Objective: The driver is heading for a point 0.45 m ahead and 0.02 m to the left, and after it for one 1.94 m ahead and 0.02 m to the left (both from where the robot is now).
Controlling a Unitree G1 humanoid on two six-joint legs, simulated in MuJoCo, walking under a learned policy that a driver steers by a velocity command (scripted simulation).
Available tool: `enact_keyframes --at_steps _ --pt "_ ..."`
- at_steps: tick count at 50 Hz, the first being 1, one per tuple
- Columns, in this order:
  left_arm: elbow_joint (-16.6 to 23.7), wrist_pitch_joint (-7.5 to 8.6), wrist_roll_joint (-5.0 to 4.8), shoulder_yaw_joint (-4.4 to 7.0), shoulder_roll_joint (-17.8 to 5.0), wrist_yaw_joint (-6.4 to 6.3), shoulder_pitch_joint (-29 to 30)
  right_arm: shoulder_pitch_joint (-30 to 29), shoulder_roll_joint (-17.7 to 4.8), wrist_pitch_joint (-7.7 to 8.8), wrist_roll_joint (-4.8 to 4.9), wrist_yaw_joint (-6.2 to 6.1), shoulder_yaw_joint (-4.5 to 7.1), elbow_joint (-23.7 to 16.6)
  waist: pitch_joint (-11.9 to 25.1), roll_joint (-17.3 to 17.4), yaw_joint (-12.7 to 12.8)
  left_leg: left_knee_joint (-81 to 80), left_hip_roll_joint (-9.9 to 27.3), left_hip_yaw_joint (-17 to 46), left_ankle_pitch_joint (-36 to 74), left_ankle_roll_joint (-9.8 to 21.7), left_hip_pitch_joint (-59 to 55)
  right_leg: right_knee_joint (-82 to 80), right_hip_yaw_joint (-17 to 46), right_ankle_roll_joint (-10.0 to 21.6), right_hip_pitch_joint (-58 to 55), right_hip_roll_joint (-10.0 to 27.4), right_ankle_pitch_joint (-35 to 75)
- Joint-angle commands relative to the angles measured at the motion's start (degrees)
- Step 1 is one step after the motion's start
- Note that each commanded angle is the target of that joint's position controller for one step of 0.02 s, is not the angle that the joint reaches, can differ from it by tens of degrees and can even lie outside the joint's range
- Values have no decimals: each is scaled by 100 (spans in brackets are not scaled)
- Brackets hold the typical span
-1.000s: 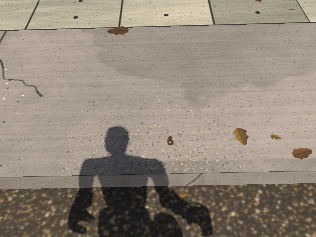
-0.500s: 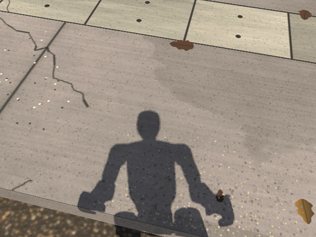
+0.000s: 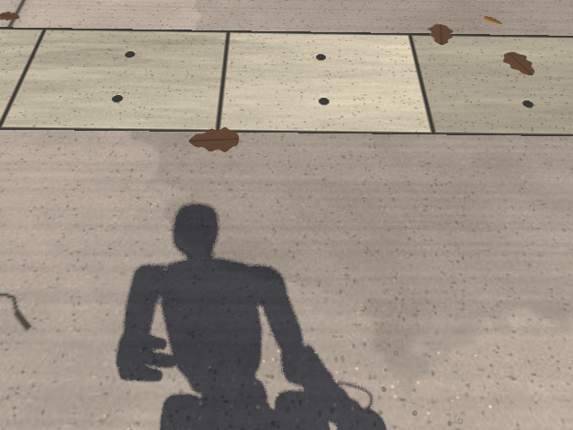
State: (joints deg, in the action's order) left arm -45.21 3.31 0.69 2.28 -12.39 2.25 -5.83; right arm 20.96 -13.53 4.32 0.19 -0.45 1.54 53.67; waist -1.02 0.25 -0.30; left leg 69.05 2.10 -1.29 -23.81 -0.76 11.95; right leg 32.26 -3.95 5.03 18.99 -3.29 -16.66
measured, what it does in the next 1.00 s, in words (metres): climbs: left foot 0.11 m higher, then right foot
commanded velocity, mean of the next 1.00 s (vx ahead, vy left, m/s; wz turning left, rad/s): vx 0.26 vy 0.00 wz -0.15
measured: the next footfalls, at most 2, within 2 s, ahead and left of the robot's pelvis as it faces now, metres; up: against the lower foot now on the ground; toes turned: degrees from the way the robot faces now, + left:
left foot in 0.28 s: +0.39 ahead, +0.10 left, +0.11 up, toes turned -5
right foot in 0.74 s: +0.51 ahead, -0.14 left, +0.11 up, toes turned -8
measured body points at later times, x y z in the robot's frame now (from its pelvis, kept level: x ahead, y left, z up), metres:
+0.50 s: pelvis +0.31 +0.02 +0.11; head +0.32 +0.04 +0.56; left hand +0.51 +0.24 +0.00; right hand +0.31 -0.24 -0.01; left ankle +0.35 +0.10 -0.62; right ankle +0.24 -0.13 -0.49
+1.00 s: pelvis +0.43 -0.03 +0.11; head +0.45 -0.03 +0.56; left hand +0.60 +0.19 -0.01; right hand +0.46 -0.29 -0.03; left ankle +0.35 +0.10 -0.62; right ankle +0.47 -0.14 -0.62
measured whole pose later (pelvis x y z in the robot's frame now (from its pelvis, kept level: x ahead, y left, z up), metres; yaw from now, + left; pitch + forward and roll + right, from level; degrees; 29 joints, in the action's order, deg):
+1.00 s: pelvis +0.43 -0.03 +0.11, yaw -7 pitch +1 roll +0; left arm -49.6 1.8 0.1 2.5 -11.4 -0.5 -7.1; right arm 12.1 -13.1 0.4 -0.6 -1.9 1.4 55.7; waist -0.3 0.6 -1.2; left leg 28.9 0.8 -2.3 -23.3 -0.2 7.0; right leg 31.4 -1.6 1.9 21.6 -0.7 -11.2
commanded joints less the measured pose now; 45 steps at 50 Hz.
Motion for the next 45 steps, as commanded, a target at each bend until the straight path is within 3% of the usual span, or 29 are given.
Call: enact_keyframes --at_steps 1,3,4,5,7,8,9,10,12,14,15,16,17,18,19,20,22,25,26,29,33,36,37,38,39,40,41,42,45 --pt "-583 -162 93 377 -1078 -201 -2709 -1178 -517 470 322 124 74 -1045 1444 -74 1047 2977 -37 490 -592 -162 4792 -626 2759 1688 -5248 2241 5266" --pt "-520 -185 -40 185 -606 -189 -2172 -1574 -91 364 166 166 -53 -1301 355 73 607 3679 89 53 -673 -92 5391 -1047 2372 1381 -3489 1843 3516" --pt "-468 -232 7 80 -391 -189 -1863 -1404 86 266 178 244 -111 -1399 -10 -192 268 4162 122 -81 -828 -80 5443 -1330 2103 1288 -2489 1731 3139" --pt "-471 -242 -15 25 -356 -203 -1519 -1418 336 200 200 275 -233 -1648 -369 -689 26 4510 163 -257 -1209 -100 5432 -1794 1872 1196 -1431 1604 2715" --pt "-504 -236 -134 -56 -386 -237 -951 -1684 433 148 141 286 -415 -2210 -848 -761 -387 3718 518 -251 -1067 -65 5341 -2238 1301 749 143 1340 2065" --pt "-468 -199 -135 -75 -399 -305 -850 -1813 348 175 72 281 -447 -2390 -812 -604 -442 2800 520 -421 -639 -90 4848 -2337 978 570 702 1049 2199" --pt "-294 -192 -136 -18 -607 -396 -607 -1689 228 206 -118 270 -487 -2515 -384 -211 -644 890 481 -586 166 -57 2809 -2627 595 523 1797 745 2550" --pt "-240 -44 -116 79 -867 -437 -976 -1466 107 248 -210 229 -370 -2409 451 -346 -616 633 51 -894 1218 -18 860 -2649 741 703 2000 774 4343" --pt "-419 -29 -186 297 -1729 -389 -1269 -723 -507 208 -174 -15 -68 -2300 1530 -1086 -1065 -94 -463 -852 723 142 367 -1703 779 612 -437 1079 8085" --pt "-477 -123 -219 318 -1601 -347 -827 332 -1122 89 -28 -16 131 -1924 1547 -1183 -1626 -2150 -464 -393 1165 469 346 163 819 269 -2026 1231 8834" --pt "-387 -118 -160 255 -1139 -384 -952 898 -1629 12 -142 26 257 -1509 1455 229 -1430 -2798 210 1311 1828 841 -232 2169 993 159 -1313 793 6111" --pt "-352 -25 -41 -4 133 -196 -2189 812 -1765 16 -305 106 224 -1252 2148 3438 -379 -4810 1589 4827 2892 1852 -1224 4848 1555 -91 272 -947 -415" --pt "-641 91 -63 133 -304 -13 -2725 -78 -950 104 -251 128 79 -1627 2048 1861 -164 -5293 2037 5712 2020 2038 -731 6534 2354 -134 733 -874 -612" --pt "-350 47 -201 168 -430 15 -1896 -604 -623 125 -1 168 22 -1562 821 874 -105 -5042 1917 4658 1695 1780 107 6974 1693 -140 1374 -650 -771" --pt "-47 -20 -143 82 -291 -58 -1332 -717 -377 171 82 242 -25 -1302 146 -16 33 -4714 1668 3443 1811 1402 699 6878 1323 -15 1752 -271 -730" --pt "114 -42 -122 31 -203 -118 -1098 -691 -171 204 4 284 -49 -1076 -46 -162 161 -4479 1324 2260 2095 1089 1084 6389 1347 63 1794 45 -350" --pt "234 -99 -204 41 -343 -136 -1037 -505 86 246 -67 296 -68 -750 -46 132 250 -4825 838 1194 2387 917 953 5730 1355 95 1628 191 -121" --pt "325 -83 -160 18 -344 -236 -887 -644 -46 291 -145 127 -62 -729 101 322 334 -5326 727 447 4680 1142 552 3612 952 -285 1369 380 160" --pt "359 -67 -118 8 -320 -262 -816 -651 -165 317 -207 62 -40 -708 257 421 350 -5306 749 282 5502 1190 381 3122 840 -426 1275 457 344" --pt "436 -56 -81 -85 -110 -276 -296 -485 -634 184 -74 -94 98 -673 699 560 78 -5247 617 -130 5851 1063 -324 1238 432 -669 865 479 1010" --pt "416 -136 -81 2 -352 -273 -10 -244 -796 -23 -1 -89 190 -503 666 749 -210 -5099 975 137 4888 1188 -598 356 382 -695 515 522 1265" --pt "299 -85 -33 90 -478 -273 -137 -544 -696 -76 53 -71 184 -436 396 614 -54 -4744 904 312 3771 1020 -423 -676 287 -392 2 431 1686" --pt "232 -59 27 150 -625 -295 -271 -417 -617 -59 42 -58 167 -358 434 412 -21 -4509 716 334 3309 831 -348 -1025 455 -242 -419 518 2336" --pt "202 -35 84 229 -925 -347 -490 -351 -485 -13 -79 -60 126 -360 683 44 -42 -4079 426 159 2623 602 -50 -749 923 -59 -1086 1020 4085" --pt "204 -76 135 220 -999 -391 -425 333 -180 32 -164 -36 57 -238 1109 -729 -472 -3838 78 10 1127 307 610 -370 1486 575 -1965 1627 4958" --pt "135 -120 78 122 -488 -362 -516 232 -166 -24 -160 -70 31 -133 1205 -954 -254 -3665 -18 -19 295 109 624 -504 1777 934 -1841 1781 4249" --pt "79 -146 16 68 -290 -329 -414 -18 -286 -114 -122 -91 57 -170 1035 -909 -241 -3784 2 44 218 48 621 -676 1852 897 -1558 1670 3223" --pt "77 -170 0 78 -337 -306 -207 -244 -343 -215 -100 -127 70 -176 869 -807 -258 -3965 12 69 437 43 501 -748 1770 715 -1247 1475 2491" --pt "52 -108 -40 148 -571 -267 28 -328 -603 -389 -100 -178 129 -38 589 -459 -251 -4277 32 93 1009 115 48 -607 1253 297 -684 1061 2516"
